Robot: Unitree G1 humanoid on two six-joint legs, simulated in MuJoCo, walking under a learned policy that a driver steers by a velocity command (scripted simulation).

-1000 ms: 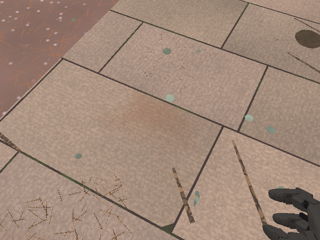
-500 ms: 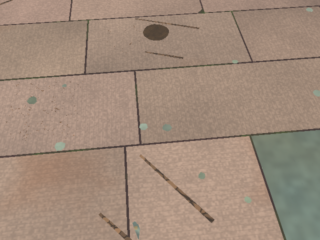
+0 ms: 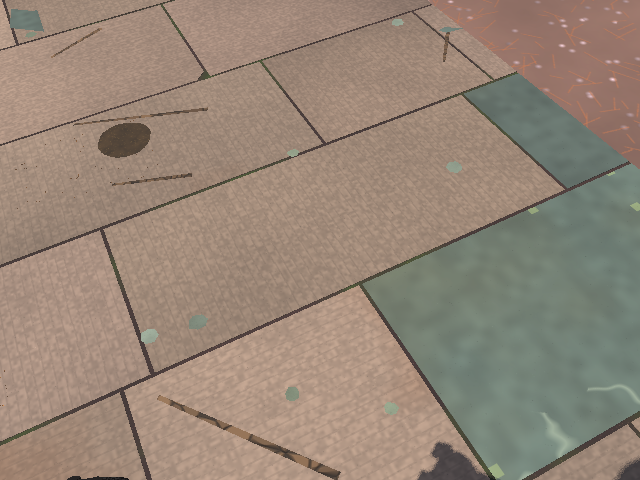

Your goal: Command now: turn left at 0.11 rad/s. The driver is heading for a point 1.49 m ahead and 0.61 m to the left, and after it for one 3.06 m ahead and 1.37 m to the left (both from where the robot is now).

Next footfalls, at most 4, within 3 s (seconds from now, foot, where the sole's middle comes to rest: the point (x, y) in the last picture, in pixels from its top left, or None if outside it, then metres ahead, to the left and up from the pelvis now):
0.06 left None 0.06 0.14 -0.77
0.36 right None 0.07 -0.10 -0.77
0.94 left None -0.04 0.17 -0.77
1.38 right None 0.37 0.37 -0.77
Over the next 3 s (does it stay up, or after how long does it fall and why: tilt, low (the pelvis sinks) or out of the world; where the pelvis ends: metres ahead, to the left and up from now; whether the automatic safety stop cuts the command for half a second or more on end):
stays up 1.47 0.41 0.00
